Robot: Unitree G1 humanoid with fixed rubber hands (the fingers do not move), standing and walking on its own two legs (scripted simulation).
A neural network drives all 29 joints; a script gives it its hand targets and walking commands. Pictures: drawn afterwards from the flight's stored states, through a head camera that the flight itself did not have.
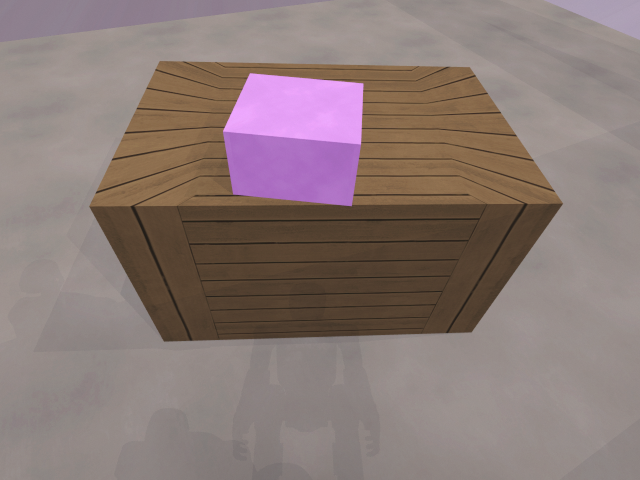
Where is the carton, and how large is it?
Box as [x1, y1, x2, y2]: [223, 73, 362, 205]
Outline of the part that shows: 250,73 223,130 233,194 351,205 360,147 362,83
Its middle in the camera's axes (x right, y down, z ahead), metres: -0.05 -0.23 +0.90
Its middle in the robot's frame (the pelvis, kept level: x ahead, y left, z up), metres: +0.82 +0.03 -0.05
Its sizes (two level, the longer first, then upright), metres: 0.273 0.249 0.167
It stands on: a pedestal, 0.64 m high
